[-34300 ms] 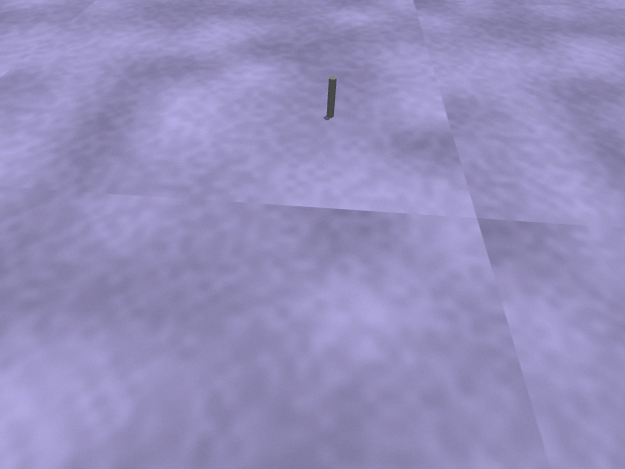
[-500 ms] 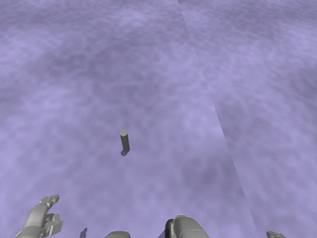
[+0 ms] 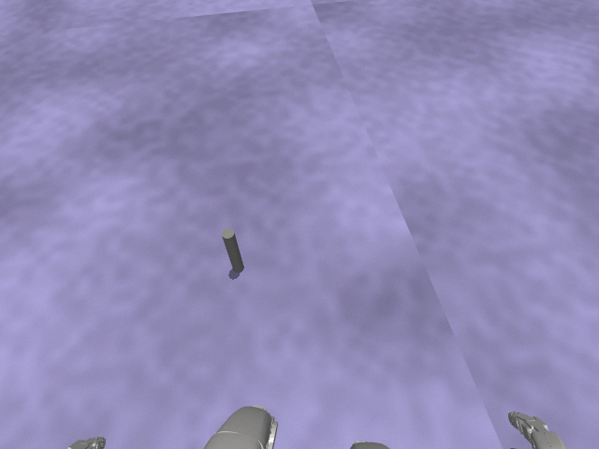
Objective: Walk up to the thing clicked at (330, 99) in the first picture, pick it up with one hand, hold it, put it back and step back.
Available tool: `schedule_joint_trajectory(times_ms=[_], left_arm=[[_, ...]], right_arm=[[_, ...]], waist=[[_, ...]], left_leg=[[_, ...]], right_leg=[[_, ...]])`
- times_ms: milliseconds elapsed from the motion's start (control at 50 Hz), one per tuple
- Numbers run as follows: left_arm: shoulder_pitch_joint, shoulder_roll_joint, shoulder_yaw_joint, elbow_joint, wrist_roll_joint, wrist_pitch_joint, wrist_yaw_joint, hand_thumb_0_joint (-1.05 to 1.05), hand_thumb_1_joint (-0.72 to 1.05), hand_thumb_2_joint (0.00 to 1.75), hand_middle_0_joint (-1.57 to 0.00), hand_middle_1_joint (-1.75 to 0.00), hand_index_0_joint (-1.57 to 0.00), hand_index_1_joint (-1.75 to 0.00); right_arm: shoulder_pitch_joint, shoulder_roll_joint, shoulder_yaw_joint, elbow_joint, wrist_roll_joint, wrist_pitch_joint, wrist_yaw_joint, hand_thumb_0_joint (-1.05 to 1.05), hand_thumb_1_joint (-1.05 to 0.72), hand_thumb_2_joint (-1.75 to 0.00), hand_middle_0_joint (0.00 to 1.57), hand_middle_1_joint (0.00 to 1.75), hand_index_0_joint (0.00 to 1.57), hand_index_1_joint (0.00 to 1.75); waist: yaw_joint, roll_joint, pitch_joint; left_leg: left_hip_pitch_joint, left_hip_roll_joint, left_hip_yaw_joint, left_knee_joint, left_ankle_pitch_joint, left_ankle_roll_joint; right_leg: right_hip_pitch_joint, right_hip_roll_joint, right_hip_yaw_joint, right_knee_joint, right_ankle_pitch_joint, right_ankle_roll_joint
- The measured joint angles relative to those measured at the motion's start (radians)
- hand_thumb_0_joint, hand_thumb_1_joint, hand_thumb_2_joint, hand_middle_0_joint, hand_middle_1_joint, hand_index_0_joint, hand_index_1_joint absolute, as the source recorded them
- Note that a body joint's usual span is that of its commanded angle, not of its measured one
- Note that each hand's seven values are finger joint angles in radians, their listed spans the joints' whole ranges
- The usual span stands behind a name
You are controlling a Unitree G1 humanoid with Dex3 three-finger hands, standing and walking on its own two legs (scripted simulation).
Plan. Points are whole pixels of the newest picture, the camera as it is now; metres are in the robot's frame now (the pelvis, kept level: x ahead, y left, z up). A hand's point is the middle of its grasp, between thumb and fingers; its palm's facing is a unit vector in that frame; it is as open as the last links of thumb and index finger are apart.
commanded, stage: step back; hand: left
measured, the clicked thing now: (233, 251) +0.76 +0.29 -0.64
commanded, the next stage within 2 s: stand in 1.72 s
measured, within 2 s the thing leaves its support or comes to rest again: neither
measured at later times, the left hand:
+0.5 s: hand out of the picture -0.10 +0.24 -0.16, palm faces +0.03 -0.93 -0.37, open 7.4 cm
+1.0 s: hand out of the picture -0.22 +0.24 -0.14, palm faces +0.11 -0.91 -0.41, open 7.4 cm
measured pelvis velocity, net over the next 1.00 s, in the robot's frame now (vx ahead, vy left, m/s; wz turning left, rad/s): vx -0.25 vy -0.05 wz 0.11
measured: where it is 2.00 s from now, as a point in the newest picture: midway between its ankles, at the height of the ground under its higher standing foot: outside the picture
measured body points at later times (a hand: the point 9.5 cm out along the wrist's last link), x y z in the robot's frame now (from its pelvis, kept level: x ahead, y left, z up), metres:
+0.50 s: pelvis -0.17 -0.04 +0.00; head -0.11 -0.02 +0.44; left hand -0.10 +0.29 -0.13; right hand -0.03 -0.35 -0.10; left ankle -0.10 +0.10 -0.73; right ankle -0.22 -0.19 -0.68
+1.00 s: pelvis -0.25 -0.05 +0.00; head -0.24 -0.05 +0.45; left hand -0.22 +0.29 -0.11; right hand -0.17 -0.36 -0.12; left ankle -0.27 +0.07 -0.73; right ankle -0.24 -0.18 -0.70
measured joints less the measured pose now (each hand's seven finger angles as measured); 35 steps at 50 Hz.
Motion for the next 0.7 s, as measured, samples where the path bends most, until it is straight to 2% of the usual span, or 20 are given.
schedule_joint_trajectory(times_ms=[40,80,140,180,200,220,240,260,300,340,400,460,500,540,560,580,600,640,660,700], left_arm=[[-0.009,-0.003,0.001,-0.011,0.002,0.001,0.006,0.01,0.9,0.89,-0.21,-0.3,-0.21,-0.3],[-0.028,0.001,0.003,-0.03,0.004,-0.001,0.012,0.01,0.9,0.89,-0.21,-0.3,-0.21,-0.3],[-0.071,0.014,0.003,-0.068,0.006,-0.004,0.023,0.01,0.9,0.89,-0.21,-0.3,-0.21,-0.3],[-0.102,0.028,0.001,-0.091,-0.002,-0.003,0.026,0.01,0.9,0.89,-0.21,-0.3,-0.21,-0.3],[-0.12,0.041,0.001,-0.097,-0.007,0.0,0.026,0.01,0.9,0.89,-0.21,-0.3,-0.21,-0.3],[-0.133,0.056,0.004,-0.098,-0.012,0.006,0.027,0.01,0.9,0.89,-0.21,-0.3,-0.21,-0.3],[-0.136,0.061,0.007,-0.093,-0.015,0.012,0.029,0.01,0.9,0.89,-0.21,-0.3,-0.21,-0.3],[-0.133,0.056,0.008,-0.083,-0.016,0.018,0.032,0.01,0.9,0.89,-0.21,-0.3,-0.21,-0.3],[-0.12,0.045,0.004,-0.057,-0.016,0.031,0.032,0.01,0.9,0.89,-0.21,-0.3,-0.21,-0.3],[-0.098,0.043,0.002,-0.041,-0.023,0.036,0.026,0.01,0.9,0.89,-0.21,-0.3,-0.21,-0.3],[-0.063,0.045,0.006,-0.032,-0.024,0.032,0.018,0.01,0.9,0.89,-0.21,-0.3,-0.21,-0.3],[-0.039,0.05,0.007,-0.02,-0.019,0.023,0.018,0.01,0.9,0.89,-0.21,-0.3,-0.21,-0.3],[-0.023,0.054,0.002,-0.006,-0.019,0.01,0.016,0.01,0.9,0.89,-0.21,-0.3,-0.21,-0.3],[-0.006,0.057,-0.001,0.016,-0.019,-0.008,0.014,0.01,0.9,0.89,-0.21,-0.3,-0.21,-0.3],[-0.006,0.047,0.0,0.036,-0.016,-0.018,0.016,0.01,0.9,0.89,-0.21,-0.3,-0.21,-0.3],[-0.01,0.027,-0.001,0.058,-0.011,-0.024,0.016,0.01,0.9,0.89,-0.21,-0.3,-0.21,-0.3],[-0.002,0.015,-0.005,0.068,-0.006,-0.028,0.013,0.01,0.9,0.89,-0.21,-0.3,-0.21,-0.3],[0.029,0.01,-0.012,0.076,0.001,-0.03,0.008,0.01,0.9,0.89,-0.21,-0.3,-0.21,-0.3],[0.043,0.01,-0.012,0.081,0.002,-0.031,0.009,0.01,0.9,0.89,-0.21,-0.3,-0.21,-0.3],[0.055,0.003,-0.012,0.093,0.002,-0.033,0.012,0.01,0.9,0.89,-0.21,-0.3,-0.21,-0.3]], right_arm=[[0.027,-0.002,0.005,0.006,0.002,-0.007,-0.001,0.01,-0.91,-0.9,0.2,0.3,0.2,0.3],[0.048,-0.002,0.01,0.013,0.001,-0.011,-0.004,0.01,-0.91,-0.9,0.2,0.3,0.2,0.3],[0.069,0.007,0.014,0.022,-0.008,-0.015,-0.004,0.01,-0.91,-0.9,0.2,0.3,0.2,0.3],[0.078,0.016,0.016,0.027,-0.016,-0.022,-0.001,0.01,-0.91,-0.9,0.2,0.3,0.2,0.3],[0.074,0.031,0.014,0.035,-0.022,-0.026,0.0,0.01,-0.91,-0.9,0.2,0.3,0.2,0.3],[0.067,0.052,0.016,0.044,-0.029,-0.026,0.002,0.01,-0.91,-0.9,0.2,0.3,0.2,0.3],[0.067,0.065,0.021,0.046,-0.037,-0.025,0.008,0.01,-0.91,-0.9,0.2,0.3,0.2,0.3],[0.071,0.069,0.026,0.045,-0.041,-0.023,0.016,0.01,-0.91,-0.9,0.2,0.3,0.2,0.3],[0.079,0.07,0.03,0.043,-0.046,-0.025,0.021,0.01,-0.9,-0.9,0.21,0.3,0.2,0.3],[0.081,0.072,0.032,0.043,-0.05,-0.024,0.016,0.01,-0.9,-0.9,0.21,0.3,0.2,0.3],[0.064,0.064,0.027,0.029,-0.045,-0.027,0.012,0.01,-0.9,-0.9,0.21,0.3,0.2,0.3],[0.03,0.048,0.018,0.002,-0.038,-0.032,0.009,0.01,-0.9,-0.9,0.21,0.3,0.2,0.3],[0.001,0.035,0.015,-0.013,-0.037,-0.032,0.01,0.01,-0.9,-0.9,0.21,0.3,0.2,0.3],[-0.027,0.021,0.014,-0.025,-0.038,-0.026,0.015,0.01,-0.9,-0.9,0.21,0.3,0.2,0.3],[-0.042,0.008,0.012,-0.024,-0.037,-0.021,0.018,0.01,-0.9,-0.9,0.21,0.3,0.2,0.3],[-0.052,-0.007,0.006,-0.017,-0.035,-0.014,0.018,0.01,-0.9,-0.9,0.21,0.3,0.2,0.3],[-0.048,-0.012,0.001,-0.009,-0.033,-0.006,0.016,0.01,-0.9,-0.9,0.2,0.3,0.2,0.3],[-0.018,0.001,-0.001,0.014,-0.03,0.009,0.011,0.01,-0.91,-0.9,0.2,0.3,0.2,0.3],[-0.006,0.006,0.001,0.028,-0.027,0.013,0.014,0.01,-0.91,-0.9,0.2,0.3,0.2,0.3],[0.021,0.002,0.003,0.047,-0.019,0.01,0.019,0.01,-0.91,-0.9,0.2,0.3,0.2,0.3]], waist=[[-0.006,-0.003,-0.016],[-0.011,-0.002,-0.017],[-0.026,-0.002,0.002],[-0.037,-0.011,0.02],[-0.037,-0.04,0.038],[-0.025,-0.085,0.059],[-0.014,-0.107,0.066],[-0.018,-0.103,0.063],[-0.043,-0.073,0.049],[-0.043,-0.065,0.025],[-0.028,-0.062,0.005],[-0.014,-0.058,0.013],[-0.002,-0.053,0.019],[0.005,-0.044,0.018],[0.003,-0.016,0.025],[-0.011,0.033,0.037],[-0.02,0.057,0.03],[0.006,0.035,-0.016],[0.019,0.019,-0.034],[0.015,0.014,-0.057]], left_leg=[[0.014,-0.027,-0.003,0.054,0.008,-0.007],[0.056,-0.026,0.003,0.016,0.002,-0.012],[0.145,0.005,0.034,-0.172,-0.01,-0.013],[0.214,0.029,0.065,-0.361,0.061,-0.005],[0.234,0.017,0.079,-0.416,0.103,0.011],[0.24,-0.005,0.1,-0.427,0.122,0.021],[0.238,-0.01,0.114,-0.425,0.132,0.026],[0.227,0.002,0.11,-0.417,0.138,0.028],[0.211,0.035,0.077,-0.425,0.162,0.029],[0.202,0.059,0.071,-0.466,0.203,0.024],[0.172,0.083,0.079,-0.509,0.256,0.013],[0.132,0.1,0.089,-0.513,0.291,0.006],[0.103,0.115,0.105,-0.495,0.303,-0.001],[0.066,0.132,0.119,-0.454,0.303,-0.016],[0.047,0.151,0.108,-0.421,0.298,-0.021],[0.035,0.17,0.071,-0.391,0.287,-0.004],[0.021,0.157,0.029,-0.358,0.211,0.006],[-0.002,0.084,-0.008,-0.249,0.068,0.0],[-0.004,0.054,-0.011,-0.19,0.05,-0.001],[-0.001,0.012,-0.029,-0.094,0.07,-0.004]], right_leg=[[-0.022,-0.011,-0.008,-0.019,0.029,-0.001],[-0.048,-0.014,-0.023,-0.024,0.051,0.0],[-0.088,-0.016,-0.061,-0.011,0.076,0.004],[-0.122,-0.024,-0.089,0.025,0.08,0.008],[-0.14,-0.04,-0.085,0.054,0.078,0.012],[-0.152,-0.056,-0.058,0.078,0.076,0.004],[-0.168,-0.044,-0.029,0.118,0.001,-0.003],[-0.184,-0.011,-0.014,0.185,-0.099,-0.002],[-0.206,0.06,0.007,0.361,-0.198,-0.001],[-0.218,0.109,0.043,0.512,-0.195,0.0],[-0.184,0.123,0.073,0.594,-0.168,0.013],[-0.096,0.085,0.065,0.472,-0.183,0.033],[-0.021,0.04,0.034,0.292,-0.186,0.034],[0.065,0.007,0.004,0.068,-0.137,0.026],[0.096,0.019,-0.013,-0.003,-0.111,0.021],[0.109,0.049,-0.041,-0.013,-0.096,0.015],[0.107,0.059,-0.058,-0.006,-0.09,0.01],[0.075,0.036,-0.037,0.021,-0.088,-0.002],[0.067,0.022,-0.02,0.02,-0.081,-0.006],[0.067,0.001,-0.019,-0.007,-0.056,-0.003]])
